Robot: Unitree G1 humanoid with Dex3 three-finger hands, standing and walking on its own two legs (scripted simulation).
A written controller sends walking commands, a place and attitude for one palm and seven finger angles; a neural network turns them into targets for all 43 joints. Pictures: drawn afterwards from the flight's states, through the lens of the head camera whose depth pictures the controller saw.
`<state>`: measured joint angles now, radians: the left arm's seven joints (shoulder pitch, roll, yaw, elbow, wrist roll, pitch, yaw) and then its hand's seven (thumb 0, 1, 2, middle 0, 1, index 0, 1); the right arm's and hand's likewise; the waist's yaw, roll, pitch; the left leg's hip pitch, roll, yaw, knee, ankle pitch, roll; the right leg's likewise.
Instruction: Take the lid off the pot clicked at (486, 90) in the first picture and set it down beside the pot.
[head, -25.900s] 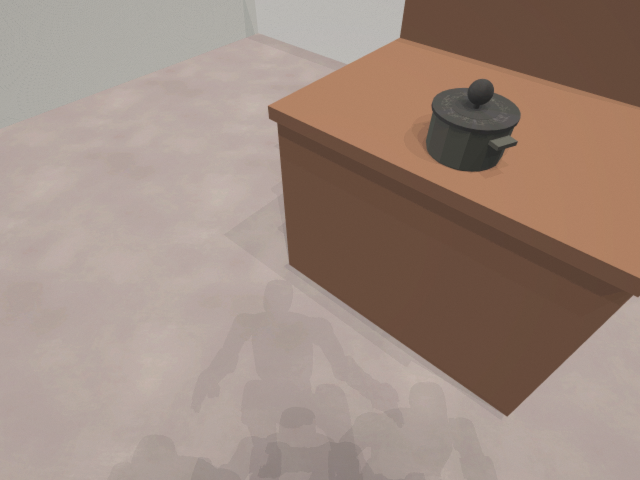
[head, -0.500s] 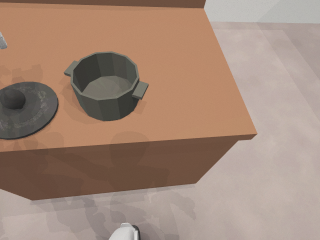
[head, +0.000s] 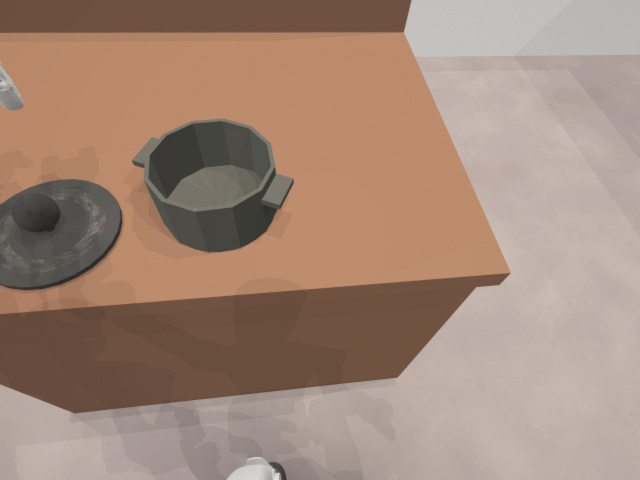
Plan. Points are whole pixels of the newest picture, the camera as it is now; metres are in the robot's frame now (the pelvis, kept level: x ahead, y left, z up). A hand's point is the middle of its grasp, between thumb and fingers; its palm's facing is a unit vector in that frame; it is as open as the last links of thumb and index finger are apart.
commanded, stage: draw the hand back to the body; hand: left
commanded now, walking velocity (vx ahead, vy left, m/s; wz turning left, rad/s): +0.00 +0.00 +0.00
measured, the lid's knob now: (36, 212) +0.47 +0.37 +0.02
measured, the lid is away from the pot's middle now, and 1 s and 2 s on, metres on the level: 0.24 0.24 0.24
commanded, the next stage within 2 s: none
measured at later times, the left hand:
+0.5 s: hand (10, 119) +0.43 +0.28 +0.21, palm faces +0.37 -0.87 -0.32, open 10.9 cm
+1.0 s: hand (20, 186) +0.35 +0.24 +0.21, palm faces +0.52 -0.81 -0.25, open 8.9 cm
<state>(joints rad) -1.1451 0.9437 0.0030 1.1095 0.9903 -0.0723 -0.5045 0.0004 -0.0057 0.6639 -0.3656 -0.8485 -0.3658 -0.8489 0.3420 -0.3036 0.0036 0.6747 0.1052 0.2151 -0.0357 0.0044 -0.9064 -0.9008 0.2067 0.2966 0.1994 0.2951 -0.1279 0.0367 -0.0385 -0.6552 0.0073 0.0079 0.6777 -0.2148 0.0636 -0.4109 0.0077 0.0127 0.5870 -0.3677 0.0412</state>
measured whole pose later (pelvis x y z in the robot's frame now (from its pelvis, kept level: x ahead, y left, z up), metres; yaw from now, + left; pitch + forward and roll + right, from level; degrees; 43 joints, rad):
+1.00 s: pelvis +0.03 -0.07 +0.02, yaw -1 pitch -1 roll +0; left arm -0.20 0.46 0.42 0.23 -0.08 -0.03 0.09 0.01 0.50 0.80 -0.27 -0.54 -0.27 -0.54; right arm 0.20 -0.29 0.00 0.69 0.06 -0.01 -0.06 0.01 -0.91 -0.90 0.20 0.30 0.20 0.29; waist 0.02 0.05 -0.02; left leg -0.25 0.05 0.01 0.43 -0.17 -0.02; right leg -0.04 0.05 0.03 0.37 -0.32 -0.04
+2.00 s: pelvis +0.02 -0.05 +0.02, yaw +1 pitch -4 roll +0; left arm 0.55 0.34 0.29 -0.49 -0.10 -0.10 0.07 0.02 0.89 0.90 -0.21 -0.30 -0.21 -0.30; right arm 0.16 -0.21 0.02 0.65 0.01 -0.09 -0.06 0.01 -0.91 -0.90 0.20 0.30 0.20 0.30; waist 0.07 0.05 0.00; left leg -0.21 0.03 0.00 0.46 -0.19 -0.01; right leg 0.03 0.03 0.01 0.36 -0.33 -0.02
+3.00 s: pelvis -0.05 -0.01 +0.00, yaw +2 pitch +1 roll -4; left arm 0.62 0.39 0.38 -0.67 -0.08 -0.20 0.12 0.01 0.89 0.90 -0.21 -0.30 -0.21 -0.30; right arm 0.19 -0.20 -0.01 0.54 0.04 -0.09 -0.08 0.01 -0.91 -0.90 0.21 0.30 0.20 0.30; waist 0.01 0.04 0.06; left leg -0.52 0.02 0.00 0.63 -0.15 0.05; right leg -0.29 0.01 -0.02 0.59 -0.32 0.03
